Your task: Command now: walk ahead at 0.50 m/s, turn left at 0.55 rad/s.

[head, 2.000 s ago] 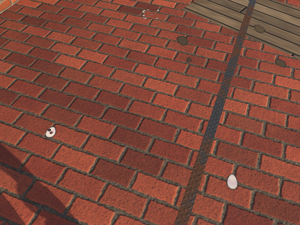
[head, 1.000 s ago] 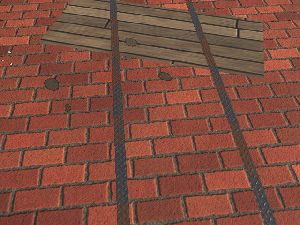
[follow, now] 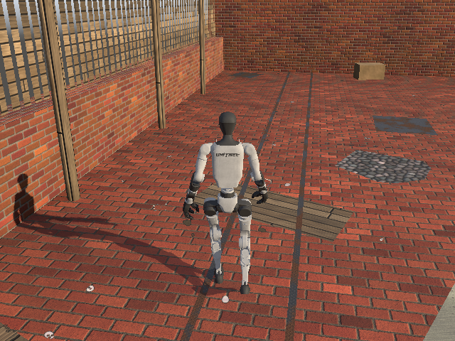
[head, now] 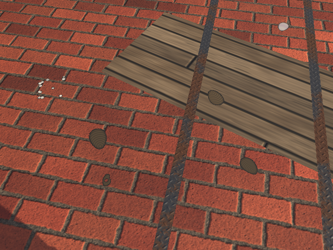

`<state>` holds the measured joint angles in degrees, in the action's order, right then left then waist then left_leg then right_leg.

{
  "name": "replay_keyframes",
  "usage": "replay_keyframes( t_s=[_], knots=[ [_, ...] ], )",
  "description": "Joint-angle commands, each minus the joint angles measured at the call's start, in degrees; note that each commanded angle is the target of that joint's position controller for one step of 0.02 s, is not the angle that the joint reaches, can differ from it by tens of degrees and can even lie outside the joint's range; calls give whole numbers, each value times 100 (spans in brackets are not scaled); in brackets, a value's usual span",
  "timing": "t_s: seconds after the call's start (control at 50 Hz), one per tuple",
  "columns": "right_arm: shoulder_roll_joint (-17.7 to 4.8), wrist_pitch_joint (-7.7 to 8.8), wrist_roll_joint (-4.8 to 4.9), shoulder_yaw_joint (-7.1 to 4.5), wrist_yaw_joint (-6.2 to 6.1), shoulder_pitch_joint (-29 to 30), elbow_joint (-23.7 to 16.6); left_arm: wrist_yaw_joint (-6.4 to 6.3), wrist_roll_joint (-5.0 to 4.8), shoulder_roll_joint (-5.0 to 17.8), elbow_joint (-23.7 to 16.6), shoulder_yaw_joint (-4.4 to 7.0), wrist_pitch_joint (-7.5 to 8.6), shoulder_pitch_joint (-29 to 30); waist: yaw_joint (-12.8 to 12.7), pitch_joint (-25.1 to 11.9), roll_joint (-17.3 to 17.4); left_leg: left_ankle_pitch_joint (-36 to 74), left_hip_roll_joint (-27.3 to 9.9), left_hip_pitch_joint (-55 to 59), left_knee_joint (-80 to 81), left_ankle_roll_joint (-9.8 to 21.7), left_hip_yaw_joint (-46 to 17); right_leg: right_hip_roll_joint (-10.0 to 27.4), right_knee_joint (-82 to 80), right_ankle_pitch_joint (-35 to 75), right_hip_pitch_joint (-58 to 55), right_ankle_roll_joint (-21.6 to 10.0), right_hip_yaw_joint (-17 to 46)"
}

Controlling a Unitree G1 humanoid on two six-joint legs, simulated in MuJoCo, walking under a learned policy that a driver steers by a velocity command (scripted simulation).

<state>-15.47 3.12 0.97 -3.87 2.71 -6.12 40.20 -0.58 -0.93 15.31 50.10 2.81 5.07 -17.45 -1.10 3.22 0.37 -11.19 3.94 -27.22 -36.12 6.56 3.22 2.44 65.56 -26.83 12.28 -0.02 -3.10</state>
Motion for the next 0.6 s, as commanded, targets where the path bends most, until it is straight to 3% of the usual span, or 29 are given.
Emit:
replay_keyframes(
  t_s=[0.02,0.04,0.06,0.1,0.14,0.22,0.28,0.34,0.38,0.4,0.42,0.44,0.46,0.48,0.5,0.52,0.56,0.6],
  knots=[
    [-812,95,8,-252,-62,-1090,-117,53,-84,727,-897,115,433,590,408,-1005,-182,732,-1787,3373,1930,1284,-3121,230,966,476,3260,-169,867],
    [-621,104,-1,-197,-75,-742,-216,9,55,788,-849,172,377,534,198,-778,-191,1220,-1573,2693,2015,1159,-2657,393,502,682,2886,-103,832],
    [-568,106,-53,-167,-96,-603,-302,17,102,790,-855,200,288,397,28,-689,-54,1472,-1431,2211,2153,1132,-2466,480,305,816,2520,-39,853],
    [-662,130,-25,-195,-141,-608,-318,10,168,656,-922,197,155,330,-82,-599,8,1927,-1291,1685,2303,1168,-2191,475,-148,978,2308,163,726],
    [-837,131,-23,-242,-221,-761,-288,-17,208,531,-1082,156,94,661,-24,-466,72,2168,-1138,1358,2353,1119,-1885,394,-805,1447,2359,336,606],
    [-907,44,40,-265,-320,-1118,-206,25,170,326,-1330,51,127,1577,358,-397,359,1503,-756,1155,2146,717,-1605,16,-2659,2884,1971,383,512],
    [-942,-3,65,-270,-334,-1385,-127,107,68,454,-1485,74,187,1988,537,-405,510,970,-919,1389,1921,621,-2004,-182,-3304,3097,1728,339,583],
    [-864,-28,51,-249,-368,-1445,-88,189,55,687,-1503,160,275,1876,434,-458,657,743,-1225,1965,1477,509,-2491,-168,-3671,2680,1557,119,707],
    [-763,-42,17,-216,-366,-1335,-95,185,92,779,-1357,241,331,1278,95,-591,769,1322,-1132,2060,985,348,-2503,-232,-3978,2476,790,-148,518],
    [-540,-23,-23,-132,-340,-1309,-140,155,169,956,-1259,319,361,690,-185,-1056,634,1599,-824,1861,114,168,-2242,57,-3954,2485,-214,-405,721],
    [-261,9,-128,-22,-339,-1578,-234,131,231,1324,-1189,405,359,-161,-363,-1889,-213,396,-324,838,-1582,-99,-1734,1085,-3770,2490,-1877,-909,1933],
    [-105,70,93,39,-334,-2370,-211,204,192,1586,-846,507,275,-682,-114,-2284,-2177,-2192,264,-1061,-3218,-428,-1260,2029,-4589,893,-3181,-1734,4586],
    [-663,82,157,-51,-341,-2082,-101,221,41,1033,-928,375,262,-594,-293,-1700,-1331,-2055,-84,-1745,-3863,-435,-1573,1977,-4888,-423,-2891,-1586,4833],
    [-866,74,117,-101,-332,-1349,-228,197,33,764,-975,289,220,-260,-386,-956,-714,-1514,-288,-1921,-3945,-424,-1407,1762,-4943,-241,-2165,-1356,3941],
    [-797,74,13,-82,-332,-966,-322,195,102,695,-1031,233,179,40,-274,-595,-297,-1120,-495,-1737,-3747,-425,-1190,1523,-5034,468,-1447,-1270,3289],
    [-700,96,-57,-86,-312,-812,-384,194,132,604,-1011,195,159,220,-130,-366,-260,-841,-690,-1591,-3394,-428,-1106,1320,-5158,1057,-969,-1271,2873],
    [-510,88,-31,-69,-271,-968,-348,195,145,479,-968,143,178,300,67,-397,-570,-610,-888,-1114,-2931,-455,-932,1002,-5374,1748,-539,-1219,2267],
    [-360,68,-46,-25,-266,-902,-364,187,90,601,-862,168,202,180,77,-389,-605,-485,-940,-1114,-2501,-529,-766,972,-5521,2301,-435,-1323,1906]
  ],
)
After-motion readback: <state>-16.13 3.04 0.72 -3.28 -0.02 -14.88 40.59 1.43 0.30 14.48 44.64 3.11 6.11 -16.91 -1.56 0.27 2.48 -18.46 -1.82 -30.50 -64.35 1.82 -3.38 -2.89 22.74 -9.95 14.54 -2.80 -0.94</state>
